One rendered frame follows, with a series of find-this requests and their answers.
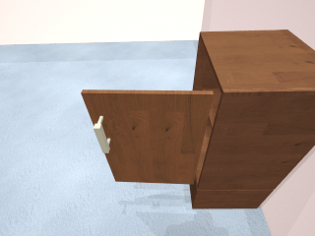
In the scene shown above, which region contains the handle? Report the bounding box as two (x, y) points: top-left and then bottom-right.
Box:
(93, 116), (111, 153)

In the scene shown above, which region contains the cupboard door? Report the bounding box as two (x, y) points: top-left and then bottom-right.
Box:
(81, 89), (214, 185)

